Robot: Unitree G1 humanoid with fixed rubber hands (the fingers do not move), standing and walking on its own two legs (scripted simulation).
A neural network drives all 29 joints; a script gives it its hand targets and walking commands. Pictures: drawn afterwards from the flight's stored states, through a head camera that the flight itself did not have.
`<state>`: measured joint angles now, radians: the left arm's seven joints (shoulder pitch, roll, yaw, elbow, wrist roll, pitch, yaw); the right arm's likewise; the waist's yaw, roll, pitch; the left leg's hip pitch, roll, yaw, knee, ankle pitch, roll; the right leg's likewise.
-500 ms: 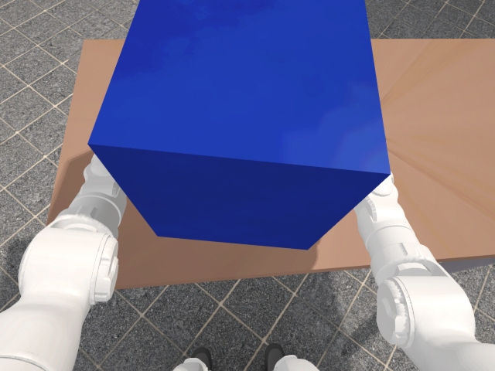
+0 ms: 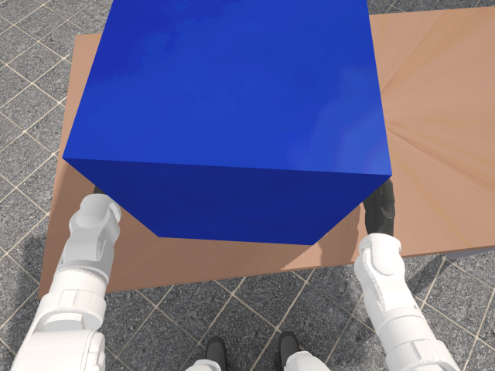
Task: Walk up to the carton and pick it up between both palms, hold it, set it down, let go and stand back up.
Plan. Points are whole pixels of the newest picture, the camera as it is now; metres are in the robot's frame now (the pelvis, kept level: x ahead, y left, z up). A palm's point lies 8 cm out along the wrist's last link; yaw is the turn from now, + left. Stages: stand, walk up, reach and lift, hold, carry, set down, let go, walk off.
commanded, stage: set down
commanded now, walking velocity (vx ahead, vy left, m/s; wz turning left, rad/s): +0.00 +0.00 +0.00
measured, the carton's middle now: (239, 120) +0.46 +0.00 +0.07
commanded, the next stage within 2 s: none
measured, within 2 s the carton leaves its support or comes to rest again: neither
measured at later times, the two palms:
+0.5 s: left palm (60, 216) +0.33 +0.24 +0.06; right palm (385, 245) +0.27 -0.17 +0.05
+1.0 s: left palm (36, 318) +0.21 +0.27 +0.02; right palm (391, 308) +0.20 -0.17 +0.04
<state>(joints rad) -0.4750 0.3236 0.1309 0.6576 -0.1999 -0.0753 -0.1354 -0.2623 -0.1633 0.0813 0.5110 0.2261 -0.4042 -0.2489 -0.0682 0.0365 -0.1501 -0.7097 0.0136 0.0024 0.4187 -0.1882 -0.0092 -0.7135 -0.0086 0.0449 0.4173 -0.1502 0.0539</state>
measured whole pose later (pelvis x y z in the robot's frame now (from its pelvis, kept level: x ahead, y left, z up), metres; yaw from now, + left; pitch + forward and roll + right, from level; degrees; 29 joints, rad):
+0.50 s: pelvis -0.05 +0.00 +0.00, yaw +0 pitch +12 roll -1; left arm -0.47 0.42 0.09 0.66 -0.23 0.06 -0.19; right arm -0.24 -0.11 0.10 0.35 0.26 0.01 -0.29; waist -0.06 -0.02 -0.11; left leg -0.50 0.01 0.00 0.46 -0.17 -0.01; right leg -0.48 -0.01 0.04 0.42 -0.15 0.04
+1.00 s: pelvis -0.06 +0.00 +0.01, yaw +0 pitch +6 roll -1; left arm -0.03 0.45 0.04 0.34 -0.29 0.06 -0.14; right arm 0.10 -0.09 0.10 0.07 0.25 0.05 -0.28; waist 0.00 -0.05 -0.04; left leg -0.40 0.01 0.00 0.48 -0.18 -0.01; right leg -0.37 -0.01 0.04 0.42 -0.15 0.04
